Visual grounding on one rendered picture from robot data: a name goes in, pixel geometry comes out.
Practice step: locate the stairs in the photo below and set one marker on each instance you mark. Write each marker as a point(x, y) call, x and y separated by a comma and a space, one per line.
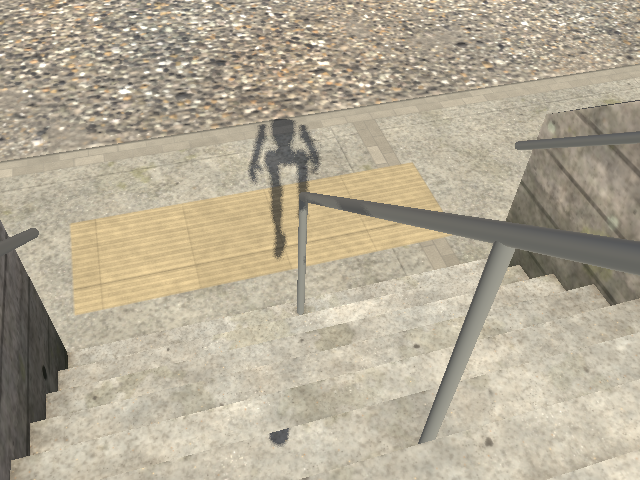
point(551, 391)

